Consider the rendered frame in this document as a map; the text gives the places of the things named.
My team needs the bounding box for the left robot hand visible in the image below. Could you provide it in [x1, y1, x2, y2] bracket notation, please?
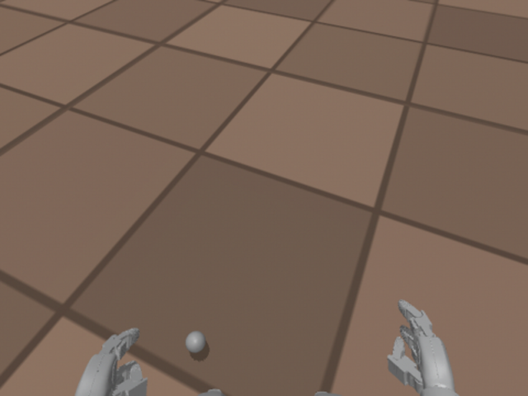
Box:
[75, 328, 148, 396]

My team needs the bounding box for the ball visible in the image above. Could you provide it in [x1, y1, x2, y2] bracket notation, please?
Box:
[186, 331, 205, 353]

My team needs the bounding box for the right robot hand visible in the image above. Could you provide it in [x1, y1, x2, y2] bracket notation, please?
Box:
[388, 299, 455, 394]

